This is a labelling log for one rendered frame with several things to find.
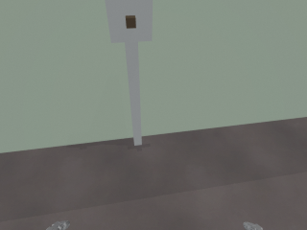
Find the panel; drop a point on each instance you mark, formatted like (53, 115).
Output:
(116, 12)

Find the button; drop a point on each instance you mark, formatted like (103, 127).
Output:
(130, 21)

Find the left robot hand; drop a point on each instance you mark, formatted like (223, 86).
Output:
(59, 225)

